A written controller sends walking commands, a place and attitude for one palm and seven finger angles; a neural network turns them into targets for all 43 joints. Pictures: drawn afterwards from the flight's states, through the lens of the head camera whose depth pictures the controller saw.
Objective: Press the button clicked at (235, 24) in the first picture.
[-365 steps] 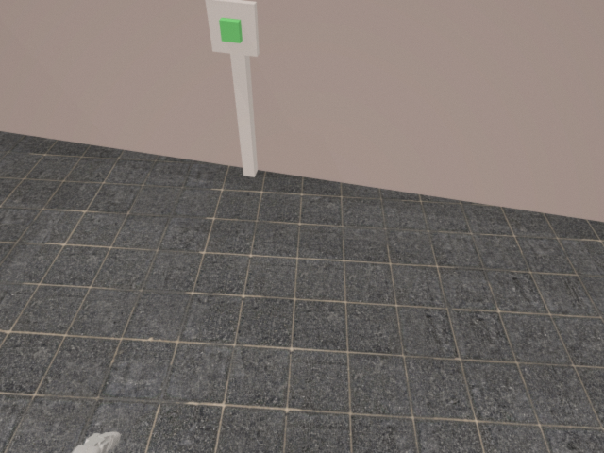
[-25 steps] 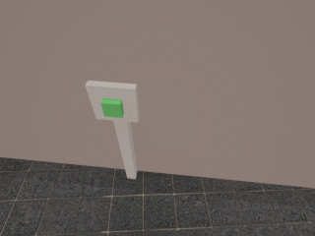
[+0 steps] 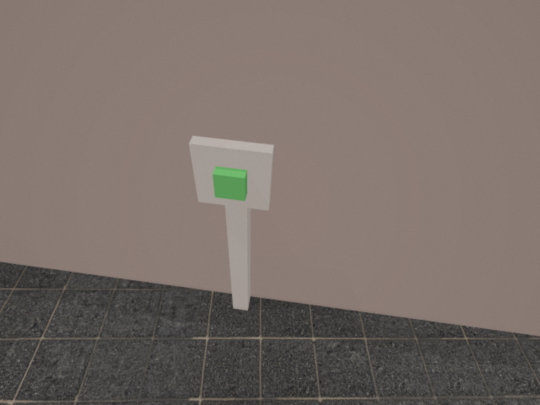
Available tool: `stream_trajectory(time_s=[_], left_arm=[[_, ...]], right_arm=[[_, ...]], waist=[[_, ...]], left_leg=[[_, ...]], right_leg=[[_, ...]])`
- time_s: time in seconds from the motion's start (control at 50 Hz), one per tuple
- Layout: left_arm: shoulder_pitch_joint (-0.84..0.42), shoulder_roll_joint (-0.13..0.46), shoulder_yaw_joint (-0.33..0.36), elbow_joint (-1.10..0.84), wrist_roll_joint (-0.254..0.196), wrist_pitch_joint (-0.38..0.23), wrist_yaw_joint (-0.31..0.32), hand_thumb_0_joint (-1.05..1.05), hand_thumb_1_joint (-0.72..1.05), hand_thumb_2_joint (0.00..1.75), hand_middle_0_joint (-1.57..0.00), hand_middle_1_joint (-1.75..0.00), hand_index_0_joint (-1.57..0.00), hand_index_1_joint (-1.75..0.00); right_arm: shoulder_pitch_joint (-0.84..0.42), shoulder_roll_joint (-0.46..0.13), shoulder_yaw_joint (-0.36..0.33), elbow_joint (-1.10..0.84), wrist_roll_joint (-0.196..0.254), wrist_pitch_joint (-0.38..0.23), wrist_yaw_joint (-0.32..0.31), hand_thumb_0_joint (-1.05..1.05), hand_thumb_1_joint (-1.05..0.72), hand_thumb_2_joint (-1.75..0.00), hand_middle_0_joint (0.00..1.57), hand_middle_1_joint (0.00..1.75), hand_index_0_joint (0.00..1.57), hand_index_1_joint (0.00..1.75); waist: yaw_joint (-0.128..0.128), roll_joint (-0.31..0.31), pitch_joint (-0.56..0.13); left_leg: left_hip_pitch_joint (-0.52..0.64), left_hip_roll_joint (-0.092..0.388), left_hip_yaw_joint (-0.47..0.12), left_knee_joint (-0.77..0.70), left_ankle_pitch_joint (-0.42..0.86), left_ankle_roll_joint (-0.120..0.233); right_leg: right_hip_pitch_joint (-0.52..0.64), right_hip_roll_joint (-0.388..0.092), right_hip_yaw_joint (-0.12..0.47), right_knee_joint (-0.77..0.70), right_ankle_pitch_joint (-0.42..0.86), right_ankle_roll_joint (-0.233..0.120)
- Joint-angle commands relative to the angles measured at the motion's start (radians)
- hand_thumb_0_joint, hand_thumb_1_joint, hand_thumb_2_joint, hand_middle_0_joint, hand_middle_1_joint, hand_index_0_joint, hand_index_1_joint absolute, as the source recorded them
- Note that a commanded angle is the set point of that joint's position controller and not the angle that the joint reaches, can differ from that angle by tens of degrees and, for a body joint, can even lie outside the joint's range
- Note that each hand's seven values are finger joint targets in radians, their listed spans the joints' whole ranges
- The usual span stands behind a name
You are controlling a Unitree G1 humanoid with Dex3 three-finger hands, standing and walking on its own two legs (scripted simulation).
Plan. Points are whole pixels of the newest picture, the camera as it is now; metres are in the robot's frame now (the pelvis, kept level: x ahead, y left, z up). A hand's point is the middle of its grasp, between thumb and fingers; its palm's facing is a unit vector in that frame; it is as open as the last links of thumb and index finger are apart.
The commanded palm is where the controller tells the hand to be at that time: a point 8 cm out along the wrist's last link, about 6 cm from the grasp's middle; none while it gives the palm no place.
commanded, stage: look again from close up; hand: left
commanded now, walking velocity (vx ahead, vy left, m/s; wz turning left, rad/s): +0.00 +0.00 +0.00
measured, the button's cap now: (231, 182) +0.58 +0.13 -0.04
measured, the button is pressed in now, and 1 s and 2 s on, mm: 0 0 0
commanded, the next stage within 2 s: shuffle to correct the standing spot in 0.04 s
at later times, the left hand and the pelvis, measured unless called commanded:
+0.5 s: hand out of the picture -0.04 +0.15 -0.17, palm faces +0.02 -0.99 -0.17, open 7.4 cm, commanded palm none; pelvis +0.01 -0.02 +0.00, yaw -2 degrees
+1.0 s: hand out of the picture +0.11 +0.12 -0.16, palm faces +0.02 -0.98 -0.19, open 7.3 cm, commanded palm none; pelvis +0.11 -0.05 +0.01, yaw -3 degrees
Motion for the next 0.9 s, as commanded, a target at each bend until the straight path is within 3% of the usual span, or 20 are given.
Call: stream_trajectory(time_s=[0.0,0.12,0.16,0.24,0.32,0.42,0.5,0.54,0.58,0.6,0.64,0.68,0.7,0.74,0.76,0.78,0.8,0.82,0.86,0.88], left_arm=[[0.035,0.126,0.016,-0.046,0.000,-0.017,0.002,0.00,0.90,0.90,-0.20,-0.30,-0.20,-0.30],[0.037,0.150,0.013,-0.026,0.000,-0.021,-0.001,0.00,0.90,0.90,-0.20,-0.30,-0.20,-0.30],[0.088,0.068,-0.009,0.004,-0.002,-0.010,0.001,0.00,0.90,0.90,-0.20,-0.30,-0.20,-0.30],[0.141,0.062,-0.005,0.007,0.003,0.008,-0.008,0.00,0.90,0.90,-0.20,-0.30,-0.20,-0.30],[0.182,0.053,-0.002,0.018,0.000,-0.003,-0.013,0.00,0.90,0.90,-0.20,-0.30,-0.20,-0.30],[0.217,0.084,0.016,0.038,-0.010,-0.022,0.000,0.00,0.90,0.90,-0.20,-0.30,-0.20,-0.30],[0.205,0.040,0.016,0.048,-0.011,-0.032,0.003,0.00,0.90,0.90,-0.20,-0.30,-0.20,-0.30],[0.193,-0.001,0.009,0.047,-0.012,-0.030,-0.003,0.00,0.90,0.90,-0.20,-0.30,-0.20,-0.30],[0.184,-0.063,-0.001,0.029,-0.002,-0.034,-0.007,0.00,0.90,0.90,-0.20,-0.30,-0.20,-0.30],[0.141,-0.072,-0.002,0.010,0.005,-0.034,-0.009,0.00,0.90,0.90,-0.20,-0.30,-0.20,-0.30],[0.096,-0.082,0.004,-0.007,0.002,-0.036,-0.017,0.00,0.90,0.90,-0.20,-0.30,-0.20,-0.30],[0.122,-0.106,0.006,0.004,-0.003,-0.043,-0.026,0.00,0.90,0.90,-0.20,-0.30,-0.20,-0.30],[0.156,-0.126,0.005,0.017,-0.005,-0.044,-0.028,0.00,0.90,0.90,-0.20,-0.30,-0.20,-0.30],[0.299,-0.126,0.010,0.078,-0.004,-0.050,-0.022,0.00,0.90,0.90,-0.20,-0.30,-0.20,-0.30],[0.360,-0.062,0.025,0.094,0.000,-0.056,-0.009,0.00,0.90,0.90,-0.20,-0.30,-0.20,-0.30],[0.412,0.034,0.046,0.099,-0.001,-0.064,0.005,0.00,0.90,0.90,-0.20,-0.30,-0.20,-0.30],[0.390,0.033,0.043,0.088,-0.010,-0.064,0.012,0.00,0.90,0.90,-0.20,-0.30,-0.20,-0.30],[0.317,0.025,0.045,0.071,-0.010,-0.062,0.010,0.00,0.90,0.90,-0.20,-0.30,-0.20,-0.30],[0.236,-0.024,0.032,0.059,-0.006,-0.074,0.014,0.00,0.90,0.90,-0.20,-0.30,-0.20,-0.30],[0.202,-0.057,0.023,0.052,-0.005,-0.074,0.019,0.00,0.90,0.90,-0.20,-0.30,-0.20,-0.30]], right_arm=[[-0.018,-0.221,-0.049,-0.061,-0.002,-0.016,-0.007,0.00,-0.90,-0.90,0.20,0.30,0.20,0.30],[-0.031,-0.236,-0.045,-0.042,0.001,-0.009,0.001,0.00,-0.90,-0.90,0.20,0.30,0.20,0.30],[0.013,-0.151,-0.022,-0.011,-0.004,0.005,0.003,0.00,-0.90,-0.90,0.20,0.30,0.20,0.30],[0.030,-0.172,-0.032,-0.004,-0.007,0.023,-0.001,0.00,-0.90,-0.90,0.20,0.30,0.20,0.30],[0.046,-0.139,-0.027,0.003,-0.004,0.018,-0.003,0.00,-0.90,-0.90,0.20,0.30,0.20,0.30],[0.063,-0.050,-0.012,0.008,0.002,0.001,0.003,0.00,-0.90,-0.90,0.20,0.30,0.20,0.30],[0.130,-0.025,-0.013,0.038,0.006,-0.012,0.002,0.00,-0.90,-0.90,0.20,0.30,0.20,0.30],[0.205,-0.044,-0.019,0.072,0.006,-0.022,-0.004,0.00,-0.90,-0.90,0.20,0.30,0.20,0.30],[0.307,-0.127,-0.046,0.105,0.000,-0.027,-0.012,0.00,-0.90,-0.90,0.20,0.30,0.20,0.30],[0.324,-0.136,-0.054,0.106,-0.001,-0.031,-0.016,0.00,-0.90,-0.90,0.20,0.30,0.20,0.30],[0.291,-0.102,-0.047,0.105,0.000,-0.041,-0.020,0.00,-0.90,-0.90,0.20,0.30,0.20,0.30],[0.217,-0.082,-0.040,0.091,-0.004,-0.045,-0.020,0.00,-0.90,-0.90,0.20,0.30,0.20,0.30],[0.186,-0.078,-0.040,0.083,-0.005,-0.044,-0.019,0.00,-0.90,-0.90,0.20,0.30,0.20,0.30],[0.150,-0.054,-0.036,0.080,0.000,-0.039,-0.016,0.00,-0.90,-0.90,0.20,0.30,0.20,0.30],[0.142,-0.004,-0.027,0.067,0.007,-0.037,-0.014,0.00,-0.90,-0.90,0.20,0.30,0.20,0.30],[0.116,0.045,-0.018,0.033,0.009,-0.034,-0.006,0.00,-0.90,-0.90,0.20,0.30,0.20,0.30],[0.074,0.010,-0.027,0.019,0.000,-0.028,-0.002,0.00,-0.90,-0.90,0.20,0.30,0.20,0.30],[0.091,0.027,-0.033,0.022,0.000,-0.027,0.003,0.00,-0.90,-0.90,0.20,0.30,0.20,0.30],[0.092,0.027,-0.034,0.050,-0.008,-0.018,0.008,0.00,-0.90,-0.90,0.20,0.30,0.20,0.30],[0.112,0.037,-0.034,0.064,-0.008,-0.012,0.007,0.00,-0.90,-0.90,0.20,0.30,0.20,0.30]], waist=[[0.001,0.088,0.014],[-0.001,0.034,0.015],[-0.008,0.027,0.003],[-0.002,0.079,0.056],[0.003,0.003,0.086],[0.000,-0.161,0.092],[-0.034,-0.086,0.116],[-0.052,0.050,0.128],[-0.073,0.281,0.126],[-0.082,0.296,0.152],[-0.067,0.227,0.176],[-0.024,0.161,0.134],[0.000,0.135,0.101],[0.065,0.013,0.017],[0.095,-0.148,0.001],[0.111,-0.381,0.006],[0.103,-0.223,0.040],[0.060,-0.109,0.057],[0.027,-0.124,0.118],[0.006,-0.105,0.130]], left_leg=[[-0.004,0.122,-0.201,-0.266,-0.215,0.018],[0.004,0.112,-0.187,-0.277,-0.254,0.007],[0.032,0.108,-0.162,-0.272,-0.306,-0.011],[-0.007,0.143,-0.167,-0.291,-0.464,0.000],[-0.033,0.105,-0.103,-0.182,-0.378,-0.003],[-0.085,0.016,0.032,0.095,-0.215,-0.023],[0.001,0.026,0.027,0.056,-0.172,-0.016],[0.097,0.076,-0.061,-0.070,-0.215,0.002],[0.166,0.270,-0.338,-0.281,-0.371,0.097],[0.160,0.329,-0.408,-0.349,-0.395,0.149],[0.109,0.352,-0.385,-0.364,-0.302,0.182],[0.034,0.321,-0.273,-0.322,-0.198,0.156],[-0.041,0.285,-0.198,-0.288,-0.187,0.128],[-0.149,0.173,-0.080,-0.112,-0.258,0.059],[-0.280,0.079,0.009,0.081,-0.329,0.018],[-0.406,0.004,0.085,0.335,-0.362,-0.014],[-0.396,0.041,-0.008,0.471,-0.344,-0.008],[-0.403,0.058,-0.016,0.530,-0.284,-0.009],[-0.385,0.091,-0.029,0.576,-0.179,-0.021],[-0.346,0.100,-0.031,0.534,-0.148,-0.031]], right_leg=[[-0.040,-0.010,0.024,-0.069,0.010,-0.058],[-0.052,-0.026,0.040,-0.113,-0.024,-0.060],[-0.073,-0.020,0.037,-0.122,-0.101,-0.050],[-0.125,0.020,0.021,-0.076,-0.189,-0.058],[-0.127,-0.004,0.102,-0.125,-0.199,-0.089],[-0.127,-0.133,0.283,-0.266,-0.343,-0.156],[-0.191,-0.099,0.216,-0.196,-0.256,-0.155],[-0.267,-0.017,0.124,-0.060,-0.204,-0.122],[-0.378,0.085,-0.044,0.224,-0.182,-0.070],[-0.442,0.064,-0.042,0.349,-0.229,-0.068],[-0.462,-0.007,0.011,0.442,-0.209,-0.075],[-0.326,-0.024,-0.001,0.314,-0.179,-0.068],[-0.183,-0.010,-0.032,0.212,-0.124,-0.060],[0.083,0.047,-0.082,0.020,0.051,-0.051],[0.196,-0.073,0.084,-0.107,-0.079,-0.081],[0.225,-0.301,0.398,-0.290,-0.143,-0.165],[0.136,-0.344,0.454,-0.341,-0.193,-0.226],[0.099,-0.326,0.410,-0.340,-0.247,-0.249],[0.004,-0.286,0.332,-0.337,-0.115,-0.222],[-0.015,-0.263,0.236,-0.316,0.078,-0.208]])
